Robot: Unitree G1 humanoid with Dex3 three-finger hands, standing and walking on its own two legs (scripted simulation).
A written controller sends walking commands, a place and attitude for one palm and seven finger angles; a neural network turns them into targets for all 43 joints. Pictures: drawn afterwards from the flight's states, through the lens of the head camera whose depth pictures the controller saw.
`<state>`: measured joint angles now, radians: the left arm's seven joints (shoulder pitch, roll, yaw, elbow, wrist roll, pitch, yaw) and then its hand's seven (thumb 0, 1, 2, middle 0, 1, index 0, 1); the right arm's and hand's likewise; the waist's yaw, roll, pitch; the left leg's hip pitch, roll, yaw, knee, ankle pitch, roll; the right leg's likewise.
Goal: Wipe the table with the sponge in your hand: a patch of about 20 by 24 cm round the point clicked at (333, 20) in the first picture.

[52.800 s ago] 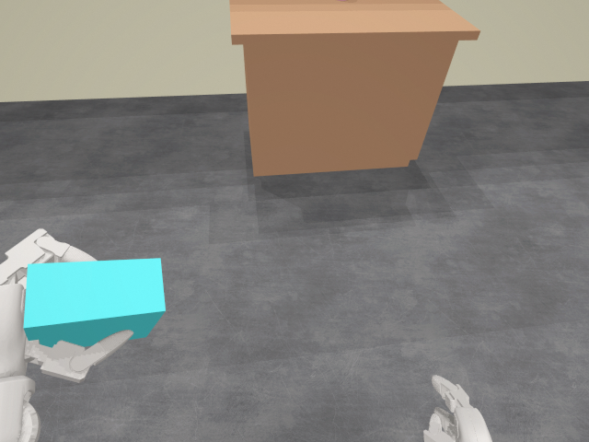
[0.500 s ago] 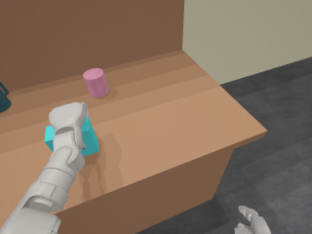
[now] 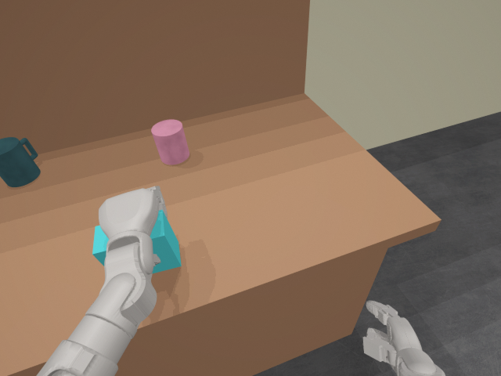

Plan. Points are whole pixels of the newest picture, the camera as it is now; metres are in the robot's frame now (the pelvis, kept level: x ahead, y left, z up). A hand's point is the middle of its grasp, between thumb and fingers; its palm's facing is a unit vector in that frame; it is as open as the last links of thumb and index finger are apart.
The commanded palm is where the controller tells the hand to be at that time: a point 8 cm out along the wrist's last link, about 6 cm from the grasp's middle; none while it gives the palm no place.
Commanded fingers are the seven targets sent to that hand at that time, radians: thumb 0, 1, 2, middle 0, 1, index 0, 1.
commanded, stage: wipe back along the middle lane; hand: left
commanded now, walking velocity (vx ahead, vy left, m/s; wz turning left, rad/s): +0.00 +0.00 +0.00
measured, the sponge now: (143, 252) +0.31 +0.24 +0.03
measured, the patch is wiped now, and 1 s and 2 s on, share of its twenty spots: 0.55 0.85 0.90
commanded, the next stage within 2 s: slide across to the third lane in 0.46 s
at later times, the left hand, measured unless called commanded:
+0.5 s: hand (150, 250) +0.28 +0.20 +0.08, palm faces +0.06 -0.09 -0.99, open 9.8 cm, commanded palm +0.23 +0.19 +0.12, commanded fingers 0.00 0.10 1.30 -1.20 -1.60 -1.20 -1.60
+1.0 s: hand (176, 258) +0.27 +0.15 +0.08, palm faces +0.04 -0.10 -0.99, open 9.8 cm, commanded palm +0.24 +0.14 +0.14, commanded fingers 0.00 0.10 1.30 -1.20 -1.60 -1.20 -1.60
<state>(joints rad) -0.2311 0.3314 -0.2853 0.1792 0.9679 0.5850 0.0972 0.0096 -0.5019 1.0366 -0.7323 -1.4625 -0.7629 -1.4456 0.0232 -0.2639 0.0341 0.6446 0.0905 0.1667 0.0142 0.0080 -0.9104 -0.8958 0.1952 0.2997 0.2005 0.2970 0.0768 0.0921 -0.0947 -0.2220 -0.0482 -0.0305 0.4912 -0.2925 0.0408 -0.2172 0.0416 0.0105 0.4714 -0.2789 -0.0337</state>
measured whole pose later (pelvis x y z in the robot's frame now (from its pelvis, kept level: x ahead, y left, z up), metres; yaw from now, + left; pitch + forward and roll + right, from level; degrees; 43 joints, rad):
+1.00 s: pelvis -0.03 -0.04 +0.00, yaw -1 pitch -2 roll +1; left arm -0.16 0.30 -0.37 0.10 0.95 0.60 0.07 0.01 -0.53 1.04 -0.76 -1.44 -0.81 -1.39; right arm -0.02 -0.25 0.04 0.67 0.08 0.11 0.01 0.01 -0.91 -0.90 0.19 0.30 0.20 0.30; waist 0.09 0.11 -0.07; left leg -0.18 -0.01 -0.03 0.48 -0.26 -0.01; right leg -0.20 0.08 0.00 0.50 -0.26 -0.09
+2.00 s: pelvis -0.03 -0.04 +0.00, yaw -1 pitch +3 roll +1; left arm -0.55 0.26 -0.26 0.62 0.94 0.54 0.10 0.00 -0.57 1.06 -0.80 -1.41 -0.85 -1.36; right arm 0.10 -0.27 0.02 0.72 0.08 0.14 -0.05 0.01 -0.91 -0.90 0.20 0.30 0.20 0.30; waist 0.02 0.08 -0.11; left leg -0.29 0.00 -0.03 0.48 -0.24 -0.01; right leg -0.30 0.09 0.01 0.49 -0.23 -0.09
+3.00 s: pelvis -0.02 -0.01 +0.00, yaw -1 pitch +10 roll -1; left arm -0.95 0.35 -0.16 1.13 0.98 0.42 0.17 0.00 -0.56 1.06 -0.79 -1.43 -0.83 -1.38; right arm 0.20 -0.26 0.01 0.76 0.06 0.11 -0.03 0.00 -0.91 -0.90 0.20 0.30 0.20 0.30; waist -0.07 0.06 -0.12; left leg -0.45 -0.02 -0.03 0.53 -0.26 0.03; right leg -0.43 0.06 0.01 0.48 -0.23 -0.04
